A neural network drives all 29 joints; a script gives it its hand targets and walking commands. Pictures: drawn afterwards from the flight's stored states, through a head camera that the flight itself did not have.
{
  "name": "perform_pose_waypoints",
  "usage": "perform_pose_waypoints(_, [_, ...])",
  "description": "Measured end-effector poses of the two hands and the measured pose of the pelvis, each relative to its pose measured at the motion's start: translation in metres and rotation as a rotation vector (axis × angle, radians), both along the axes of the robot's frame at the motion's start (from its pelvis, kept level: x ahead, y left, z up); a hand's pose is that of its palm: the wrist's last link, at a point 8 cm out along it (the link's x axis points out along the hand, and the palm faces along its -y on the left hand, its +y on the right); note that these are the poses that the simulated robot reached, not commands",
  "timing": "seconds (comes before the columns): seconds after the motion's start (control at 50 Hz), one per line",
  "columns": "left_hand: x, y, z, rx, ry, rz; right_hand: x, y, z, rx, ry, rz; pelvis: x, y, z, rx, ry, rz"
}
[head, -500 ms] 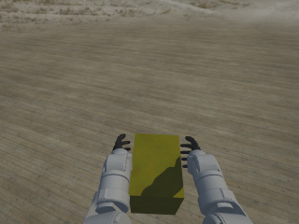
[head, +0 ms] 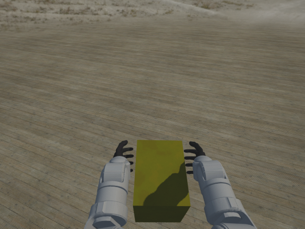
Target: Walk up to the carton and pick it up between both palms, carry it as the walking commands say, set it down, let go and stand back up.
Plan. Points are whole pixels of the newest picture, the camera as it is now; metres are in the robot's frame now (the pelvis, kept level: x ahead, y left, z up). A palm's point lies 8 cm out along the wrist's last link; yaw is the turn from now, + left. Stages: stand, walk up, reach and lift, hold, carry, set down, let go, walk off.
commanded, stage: hold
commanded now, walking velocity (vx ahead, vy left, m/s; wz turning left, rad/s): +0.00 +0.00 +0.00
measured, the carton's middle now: (158, 181) +0.31 +0.00 -0.04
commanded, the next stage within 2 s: carry in 0.12 s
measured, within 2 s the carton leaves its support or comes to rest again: neither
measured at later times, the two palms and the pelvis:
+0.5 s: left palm (146, 161) +0.31 +0.04 +0.06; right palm (223, 166) +0.29 -0.18 +0.05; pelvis -0.02 -0.06 -0.02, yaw +0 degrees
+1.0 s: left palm (137, 178) +0.25 +0.06 +0.07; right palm (222, 171) +0.25 -0.16 +0.08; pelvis -0.07 -0.08 +0.00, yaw -1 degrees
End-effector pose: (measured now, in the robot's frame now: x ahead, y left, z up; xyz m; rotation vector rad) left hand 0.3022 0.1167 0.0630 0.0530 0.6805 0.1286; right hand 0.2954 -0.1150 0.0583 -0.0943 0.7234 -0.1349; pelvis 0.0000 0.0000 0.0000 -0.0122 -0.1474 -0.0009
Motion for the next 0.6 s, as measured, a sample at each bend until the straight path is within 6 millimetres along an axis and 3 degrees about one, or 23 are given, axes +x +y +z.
perform_pose_waypoints(0.18, [0.002,-0.004,-0.002,0.057,0.002,0.004,-0.005,-0.001,-0.006,0.012,0.007,-0.014,-0.006,0.004,-0.004,0.005,0.032,-0.030])
perform_pose_waypoints(0.3, [0.007,-0.018,-0.004,-0.010,-0.016,0.100,0.005,-0.010,-0.001,-0.051,-0.006,-0.022,-0.014,-0.020,-0.008,-0.011,0.133,-0.049])
perform_pose_waypoints(0.42, [0.011,-0.055,0.004,-0.012,-0.009,0.149,0.009,-0.043,-0.005,0.028,0.008,-0.081,-0.024,-0.052,-0.015,-0.031,0.184,-0.023])
perform_pose_waypoints(0.6, [0.001,-0.097,-0.005,-0.011,0.072,0.073,-0.017,-0.085,-0.009,0.046,0.085,-0.184,-0.031,-0.072,-0.023,0.032,0.200,-0.025])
